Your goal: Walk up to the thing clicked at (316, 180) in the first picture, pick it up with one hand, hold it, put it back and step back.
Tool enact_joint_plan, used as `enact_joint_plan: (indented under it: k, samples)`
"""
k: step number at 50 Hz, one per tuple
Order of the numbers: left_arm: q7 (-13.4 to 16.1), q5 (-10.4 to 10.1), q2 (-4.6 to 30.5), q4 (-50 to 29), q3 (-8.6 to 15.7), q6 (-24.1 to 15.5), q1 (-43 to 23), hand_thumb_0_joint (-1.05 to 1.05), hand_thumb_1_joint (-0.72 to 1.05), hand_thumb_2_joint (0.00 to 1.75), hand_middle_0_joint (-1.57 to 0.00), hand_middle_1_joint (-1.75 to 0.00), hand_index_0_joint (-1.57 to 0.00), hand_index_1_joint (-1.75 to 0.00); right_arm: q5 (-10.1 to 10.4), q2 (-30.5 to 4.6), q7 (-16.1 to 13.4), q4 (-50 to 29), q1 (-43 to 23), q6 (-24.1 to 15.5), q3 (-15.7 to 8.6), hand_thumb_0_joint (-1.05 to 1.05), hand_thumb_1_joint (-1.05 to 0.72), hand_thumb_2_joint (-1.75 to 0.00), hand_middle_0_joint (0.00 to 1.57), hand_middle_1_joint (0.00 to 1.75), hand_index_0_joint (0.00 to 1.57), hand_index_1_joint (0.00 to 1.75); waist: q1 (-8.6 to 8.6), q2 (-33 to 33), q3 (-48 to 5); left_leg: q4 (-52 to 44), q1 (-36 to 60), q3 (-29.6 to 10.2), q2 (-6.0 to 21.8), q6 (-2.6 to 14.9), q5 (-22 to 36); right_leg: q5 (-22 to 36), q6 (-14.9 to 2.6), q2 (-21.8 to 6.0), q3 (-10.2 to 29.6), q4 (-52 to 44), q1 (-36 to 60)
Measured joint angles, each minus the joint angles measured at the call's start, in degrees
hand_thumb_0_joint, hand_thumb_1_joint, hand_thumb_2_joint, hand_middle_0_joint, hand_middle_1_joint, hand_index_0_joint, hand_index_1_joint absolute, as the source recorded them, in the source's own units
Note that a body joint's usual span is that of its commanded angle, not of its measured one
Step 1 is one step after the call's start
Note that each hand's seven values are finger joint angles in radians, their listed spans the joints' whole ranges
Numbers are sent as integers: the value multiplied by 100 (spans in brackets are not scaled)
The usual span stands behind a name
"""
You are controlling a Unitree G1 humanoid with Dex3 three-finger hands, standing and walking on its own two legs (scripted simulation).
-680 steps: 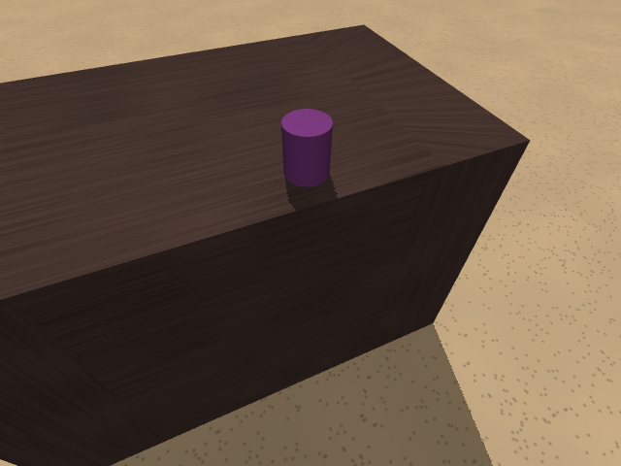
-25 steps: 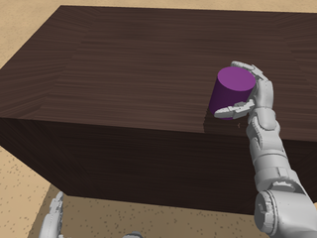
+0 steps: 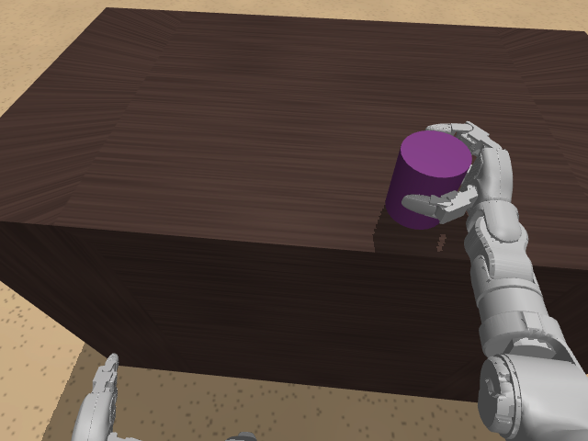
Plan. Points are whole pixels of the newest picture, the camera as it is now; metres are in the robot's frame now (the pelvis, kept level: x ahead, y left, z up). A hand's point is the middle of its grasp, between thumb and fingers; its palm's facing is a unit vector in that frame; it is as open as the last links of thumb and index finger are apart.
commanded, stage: settle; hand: right
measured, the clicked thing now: (424, 181) +0.45 -0.14 +0.11
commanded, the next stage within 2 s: lift in 0.62 s
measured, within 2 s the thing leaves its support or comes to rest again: leaves its support in 0.06 s
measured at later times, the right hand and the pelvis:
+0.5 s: hand (457, 143) +0.45 -0.16 +0.18, palm faces +0.10 +0.99 -0.01, open 11.9 cm; pelvis +0.00 +0.00 +0.01, yaw +0 degrees
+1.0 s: hand (474, 126) +0.43 -0.16 +0.22, palm faces +0.10 +0.99 -0.02, open 12.0 cm; pelvis +0.00 +0.00 +0.02, yaw +0 degrees
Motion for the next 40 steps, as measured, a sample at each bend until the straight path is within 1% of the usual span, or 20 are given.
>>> enact_joint_plan:
  k: [3,5,9,13,17,22,27,31,35,40]
  samples:
    - [8,-21,23,84,10,33,38,-1,-52,6,-5,-6,-6,-5,65,40,38,-34,78,104,-43,-1,60,-83,73,92,73,91,4,-47,-50,-41,84,-5,10,-5,-4,9,-7,11,-5,-62,93]
    - [42,-34,28,107,19,62,13,-1,-53,6,-5,-6,-6,-5,86,46,2,-35,44,137,-79,-1,61,-86,72,94,72,93,-1,-52,-40,-53,155,-12,15,-6,-7,13,-10,16,-13,-92,174]
    - [102,-57,20,139,-18,8,-61,-1,-53,7,-5,-6,-6,-5,84,18,-69,78,-186,143,-69,-1,61,-87,69,98,69,97,-36,-26,17,-111,295,-4,13,-6,14,42,-13,14,-7,-157,314]
    - [81,-65,-19,204,-53,-14,-76,-1,-53,6,-5,-6,-6,-5,70,-64,-9,14,-228,276,-30,-1,61,-88,68,100,68,99,-68,-33,7,-211,365,-14,3,2,70,96,-3,5,-19,-264,392]
    - [40,-73,-55,346,-62,11,-29,-1,-52,6,-5,-6,-6,-5,137,-79,71,-107,-187,463,-16,-1,61,-88,67,101,67,100,-108,-86,9,-281,426,-10,13,1,100,135,-5,14,-15,-342,453]
    - [114,-103,-6,372,-14,39,-60,-1,-52,6,-5,-6,-6,-5,186,-89,37,-210,-228,648,-30,-1,61,-88,67,102,67,101,-126,-124,74,-347,549,-19,30,-7,126,178,-13,32,-24,-438,588]
    - [169,-120,34,269,-60,-20,-86,-1,-52,6,-5,-5,-5,-5,182,-94,47,-206,-350,744,-22,-1,61,-88,66,102,66,101,-139,-52,51,-427,666,-17,32,4,155,233,-1,35,-24,-563,725]
    - [118,-103,30,405,-63,-78,-76,-1,-52,6,-5,-5,-5,-5,167,-125,82,-189,-367,903,-12,-1,61,-89,66,103,66,102,-148,-43,-3,-503,728,-2,20,19,187,266,13,22,-11,-636,782]
    - [80,-86,7,631,-21,-50,-125,-1,-52,6,-5,-5,-5,-5,176,-170,81,-272,-375,1032,-24,-1,61,-89,65,104,65,103,-160,-97,73,-547,750,-4,23,15,224,300,8,24,-14,-674,801]
    - [160,-112,14,628,-27,-23,-162,-1,-52,6,-5,-5,-5,-5,206,-176,84,-378,-458,1098,-33,-1,61,-90,64,105,64,105,-171,-130,163,-593,792,-20,42,3,263,354,-4,46,-29,-748,857]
